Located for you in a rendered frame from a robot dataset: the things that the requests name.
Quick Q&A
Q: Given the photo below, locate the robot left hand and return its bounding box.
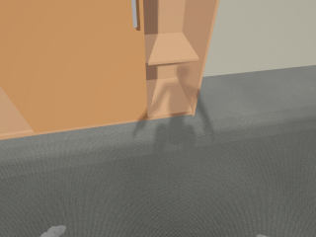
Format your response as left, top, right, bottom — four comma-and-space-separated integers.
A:
40, 225, 66, 237

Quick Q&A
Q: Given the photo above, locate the wardrobe door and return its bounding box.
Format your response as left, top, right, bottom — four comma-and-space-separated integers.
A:
0, 87, 32, 134
0, 0, 148, 133

